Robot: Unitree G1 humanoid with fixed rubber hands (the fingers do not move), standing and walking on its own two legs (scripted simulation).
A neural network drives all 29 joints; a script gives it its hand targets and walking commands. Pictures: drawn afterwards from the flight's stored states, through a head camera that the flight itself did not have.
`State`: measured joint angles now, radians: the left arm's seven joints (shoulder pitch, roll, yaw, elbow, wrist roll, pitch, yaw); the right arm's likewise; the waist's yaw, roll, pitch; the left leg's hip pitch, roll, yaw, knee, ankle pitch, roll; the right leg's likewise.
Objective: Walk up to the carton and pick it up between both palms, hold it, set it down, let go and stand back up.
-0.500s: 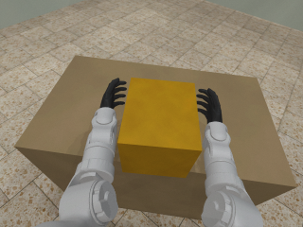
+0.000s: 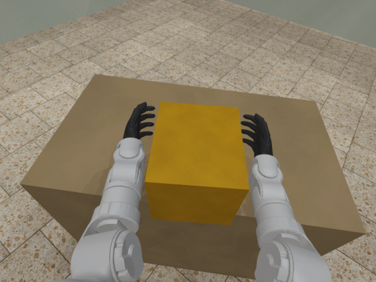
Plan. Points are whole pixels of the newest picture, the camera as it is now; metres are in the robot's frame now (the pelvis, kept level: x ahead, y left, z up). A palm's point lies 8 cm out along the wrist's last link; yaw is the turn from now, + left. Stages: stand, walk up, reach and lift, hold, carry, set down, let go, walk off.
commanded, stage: reach and lift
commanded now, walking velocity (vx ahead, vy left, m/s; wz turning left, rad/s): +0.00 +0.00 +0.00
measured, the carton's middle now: (194, 163) +0.40 -0.01 +0.01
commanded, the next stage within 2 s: none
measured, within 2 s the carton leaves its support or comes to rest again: leaves its support in 0.04 s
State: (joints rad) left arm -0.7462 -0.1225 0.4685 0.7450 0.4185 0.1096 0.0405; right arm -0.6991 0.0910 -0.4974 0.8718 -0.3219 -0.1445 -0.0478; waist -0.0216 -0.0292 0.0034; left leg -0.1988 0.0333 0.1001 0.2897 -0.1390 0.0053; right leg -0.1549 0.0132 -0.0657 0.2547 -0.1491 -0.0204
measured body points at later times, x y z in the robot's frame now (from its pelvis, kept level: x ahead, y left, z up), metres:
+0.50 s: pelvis -0.02 +0.01 +0.00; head -0.03 +0.03 +0.45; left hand +0.40 +0.14 +0.13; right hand +0.38 -0.14 +0.12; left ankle +0.00 +0.11 -0.75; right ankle -0.01 -0.10 -0.75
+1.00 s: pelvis -0.01 +0.00 +0.00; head -0.04 +0.04 +0.45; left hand +0.38 +0.16 +0.16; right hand +0.37 -0.13 +0.15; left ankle +0.00 +0.11 -0.75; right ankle -0.01 -0.10 -0.75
